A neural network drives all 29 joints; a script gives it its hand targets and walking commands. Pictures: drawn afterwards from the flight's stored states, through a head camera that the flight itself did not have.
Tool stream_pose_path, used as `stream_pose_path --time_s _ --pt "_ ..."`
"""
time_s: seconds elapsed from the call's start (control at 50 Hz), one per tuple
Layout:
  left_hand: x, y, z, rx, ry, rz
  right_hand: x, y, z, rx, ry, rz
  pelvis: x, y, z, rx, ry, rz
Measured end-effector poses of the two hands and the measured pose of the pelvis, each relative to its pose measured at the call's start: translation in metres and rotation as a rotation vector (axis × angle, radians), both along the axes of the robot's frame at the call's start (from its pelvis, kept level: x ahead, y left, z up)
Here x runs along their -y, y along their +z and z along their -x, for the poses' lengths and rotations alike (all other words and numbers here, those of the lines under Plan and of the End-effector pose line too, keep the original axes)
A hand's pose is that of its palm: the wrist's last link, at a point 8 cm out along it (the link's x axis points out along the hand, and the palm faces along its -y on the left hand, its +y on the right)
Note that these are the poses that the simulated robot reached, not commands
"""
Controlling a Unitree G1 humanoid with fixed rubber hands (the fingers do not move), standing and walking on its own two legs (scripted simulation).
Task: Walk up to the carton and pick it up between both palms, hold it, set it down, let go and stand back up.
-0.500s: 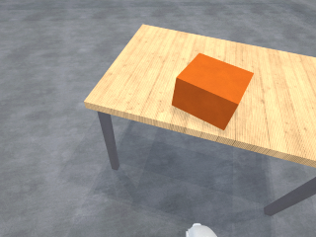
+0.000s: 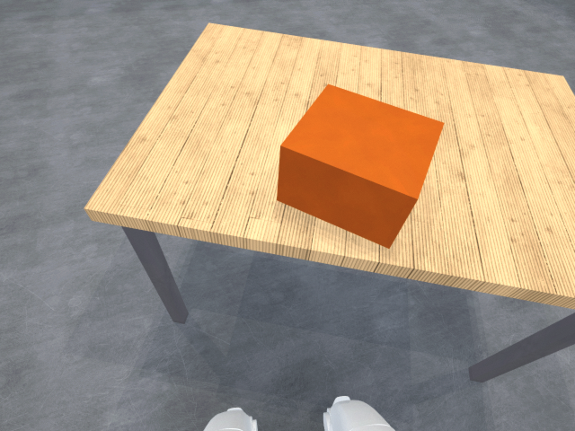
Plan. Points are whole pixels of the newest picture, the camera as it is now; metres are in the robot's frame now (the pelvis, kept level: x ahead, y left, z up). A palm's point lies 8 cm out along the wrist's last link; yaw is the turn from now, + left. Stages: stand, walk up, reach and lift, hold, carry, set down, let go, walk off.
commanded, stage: walk up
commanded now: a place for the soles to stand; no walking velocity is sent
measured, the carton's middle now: (357, 163) +0.58 -0.11 -0.01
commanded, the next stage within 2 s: none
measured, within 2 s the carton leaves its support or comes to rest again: neither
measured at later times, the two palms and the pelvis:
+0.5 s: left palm out of the picture +0.07 +0.27 -0.12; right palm out of the picture +0.06 -0.35 -0.10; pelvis +0.00 -0.04 +0.00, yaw -4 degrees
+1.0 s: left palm out of the picture +0.07 +0.27 -0.12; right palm out of the picture +0.06 -0.35 -0.10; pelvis +0.00 -0.04 -0.01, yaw -5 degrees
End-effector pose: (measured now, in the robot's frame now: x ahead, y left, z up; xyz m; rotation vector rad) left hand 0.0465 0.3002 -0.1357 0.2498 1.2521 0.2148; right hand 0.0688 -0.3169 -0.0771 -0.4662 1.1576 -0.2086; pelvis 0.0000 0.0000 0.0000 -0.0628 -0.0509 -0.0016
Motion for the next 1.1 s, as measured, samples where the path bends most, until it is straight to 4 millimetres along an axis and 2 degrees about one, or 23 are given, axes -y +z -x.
stream_pose_path --time_s 0.1,0.2,0.3,0.4,0.44,0.52,0.6,0.76,0.86,0.94,1.1 --pt "0.002 0.007 -0.004 -0.001 -0.005 0.020 0.002 0.020 0.001 0.000 -0.011 0.028 -0.001 0.013 -0.002 -0.006 -0.008 0.012" --pt "0.006 0.011 -0.008 0.015 -0.013 0.019 0.005 0.022 -0.002 0.017 -0.010 0.022 0.003 0.015 -0.002 -0.013 -0.014 0.006" --pt "0.016 0.016 -0.012 0.032 -0.035 -0.003 0.016 0.011 0.003 0.032 -0.022 -0.005 0.015 0.011 0.001 -0.009 -0.031 -0.020" --pt "0.032 0.009 -0.014 0.063 -0.054 -0.039 0.034 -0.017 0.006 0.035 -0.041 -0.038 0.035 -0.007 0.004 0.003 -0.043 -0.039" --pt "0.035 0.012 -0.014 0.059 -0.071 -0.045 0.035 -0.021 0.009 0.024 -0.055 -0.050 0.038 -0.007 0.005 0.010 -0.051 -0.031" --pt "0.031 0.018 -0.023 0.080 -0.089 -0.063 0.033 -0.021 0.012 0.020 -0.070 -0.056 0.035 -0.005 0.003 0.001 -0.065 -0.036" --pt "0.024 0.012 -0.025 0.079 -0.087 -0.051 0.025 -0.019 0.016 0.008 -0.073 -0.043 0.025 -0.005 0.003 -0.002 -0.064 -0.032" --pt "0.024 0.019 -0.025 0.066 -0.092 -0.027 0.023 0.002 0.018 0.033 -0.073 -0.024 0.022 0.008 0.005 0.003 -0.073 -0.013" --pt "0.032 0.018 -0.026 0.086 -0.102 -0.032 0.030 -0.004 0.015 0.052 -0.071 -0.037 0.030 0.004 0.005 0.006 -0.078 -0.025" --pt "0.039 0.011 -0.025 0.092 -0.114 -0.047 0.038 -0.020 0.013 0.058 -0.079 -0.054 0.039 -0.009 0.005 0.014 -0.083 -0.028" --pt "0.027 0.014 -0.035 0.082 -0.126 -0.049 0.026 -0.016 0.018 0.033 -0.097 -0.049 0.025 -0.004 0.002 -0.002 -0.094 -0.021"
